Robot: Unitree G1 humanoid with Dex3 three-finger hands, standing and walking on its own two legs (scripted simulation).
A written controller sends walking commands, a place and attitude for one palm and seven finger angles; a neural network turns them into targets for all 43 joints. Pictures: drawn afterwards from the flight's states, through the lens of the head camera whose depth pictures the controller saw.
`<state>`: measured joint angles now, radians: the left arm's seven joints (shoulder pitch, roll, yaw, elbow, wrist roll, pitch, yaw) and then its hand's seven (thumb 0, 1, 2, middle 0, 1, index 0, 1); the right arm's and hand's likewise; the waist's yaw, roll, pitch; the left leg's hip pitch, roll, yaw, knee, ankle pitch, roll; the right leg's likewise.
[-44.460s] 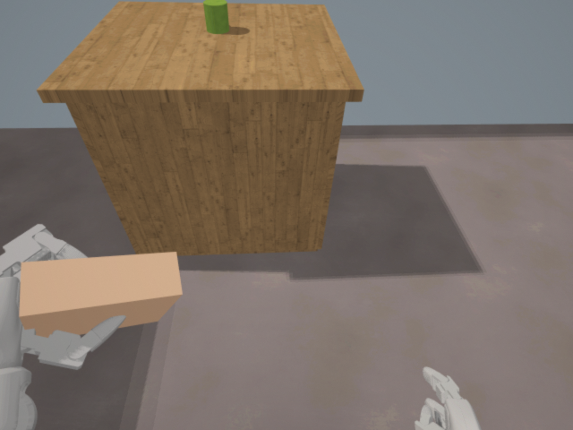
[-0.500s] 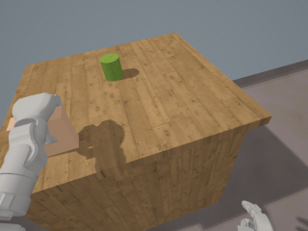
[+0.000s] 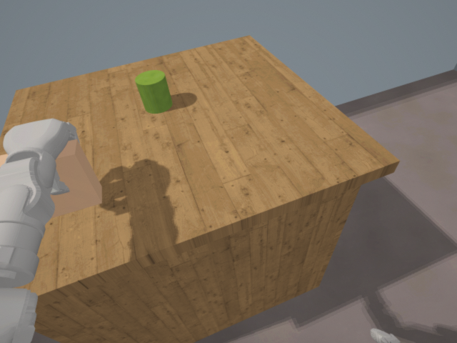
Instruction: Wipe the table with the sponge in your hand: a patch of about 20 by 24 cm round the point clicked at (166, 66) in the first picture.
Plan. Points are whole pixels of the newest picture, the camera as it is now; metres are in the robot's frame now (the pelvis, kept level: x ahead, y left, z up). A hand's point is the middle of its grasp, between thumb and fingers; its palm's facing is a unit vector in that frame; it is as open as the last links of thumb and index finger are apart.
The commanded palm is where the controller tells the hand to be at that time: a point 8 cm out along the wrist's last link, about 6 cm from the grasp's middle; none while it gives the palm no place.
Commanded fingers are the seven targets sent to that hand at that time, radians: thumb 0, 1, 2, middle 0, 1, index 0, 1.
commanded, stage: wipe forward along the first lane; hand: left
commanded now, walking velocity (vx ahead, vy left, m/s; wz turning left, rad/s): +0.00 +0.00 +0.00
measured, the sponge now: (61, 190) +0.36 +0.35 +0.10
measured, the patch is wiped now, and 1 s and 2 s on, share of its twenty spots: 0.40 0.60 0.60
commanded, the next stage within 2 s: slide across to the middle lane in 0.30 s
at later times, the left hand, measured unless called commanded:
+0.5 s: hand (61, 141) +0.43 +0.35 +0.15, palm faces -0.08 +0.04 -1.00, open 9.1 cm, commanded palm +0.41 +0.33 +0.19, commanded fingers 0.00 0.10 1.30 -1.20 -1.60 -1.20 -1.60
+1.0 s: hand (95, 135) +0.44 +0.29 +0.16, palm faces +0.02 +0.00 -1.00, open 9.1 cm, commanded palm +0.42 +0.27 +0.20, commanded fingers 0.00 0.10 1.30 -1.20 -1.60 -1.20 -1.60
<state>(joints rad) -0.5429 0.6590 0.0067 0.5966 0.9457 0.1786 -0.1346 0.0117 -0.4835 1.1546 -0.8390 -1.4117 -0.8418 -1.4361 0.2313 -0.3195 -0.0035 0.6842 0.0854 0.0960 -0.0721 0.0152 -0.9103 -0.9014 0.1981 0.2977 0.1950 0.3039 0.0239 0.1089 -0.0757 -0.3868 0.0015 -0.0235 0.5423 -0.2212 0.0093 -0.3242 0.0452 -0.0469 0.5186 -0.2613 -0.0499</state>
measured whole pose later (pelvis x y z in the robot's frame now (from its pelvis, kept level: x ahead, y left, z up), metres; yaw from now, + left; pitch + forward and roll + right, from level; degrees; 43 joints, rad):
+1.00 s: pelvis +0.04 +0.03 +0.01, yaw +2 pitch +5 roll +0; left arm -0.72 0.44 -0.24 0.56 0.96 0.45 -0.06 0.01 -0.47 1.15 -0.82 -1.43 -0.83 -1.46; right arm 0.07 -0.25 0.05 0.67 0.08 0.07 -0.02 0.01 -0.91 -0.90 0.20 0.30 0.20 0.30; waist 0.06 0.09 -0.08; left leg -0.32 -0.05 -0.03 0.45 -0.22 0.04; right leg -0.25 0.00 -0.05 0.43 -0.27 -0.01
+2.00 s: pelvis +0.03 +0.01 +0.01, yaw +0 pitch +2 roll +0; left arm -0.43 0.42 -0.25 0.23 0.96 0.57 -0.05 0.04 -0.42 1.13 -0.76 -1.50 -0.79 -1.50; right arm 0.07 -0.28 0.05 0.64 0.11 0.13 -0.02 0.02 -0.91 -0.90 0.20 0.30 0.19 0.30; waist 0.07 0.11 -0.10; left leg -0.27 -0.02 -0.01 0.47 -0.24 0.02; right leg -0.22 0.02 -0.03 0.47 -0.29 -0.03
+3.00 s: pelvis +0.01 -0.01 +0.00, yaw -1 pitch -2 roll +1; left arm -0.08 0.38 -0.26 -0.22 0.94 0.65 0.02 0.04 -0.41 1.10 -0.67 -1.53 -0.81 -1.44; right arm 0.04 -0.28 0.05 0.61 0.10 0.15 0.00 0.02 -0.91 -0.90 0.20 0.30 0.19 0.30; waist 0.10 0.13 -0.09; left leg -0.24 0.01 0.00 0.53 -0.26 -0.01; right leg -0.21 0.05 -0.02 0.55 -0.31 -0.07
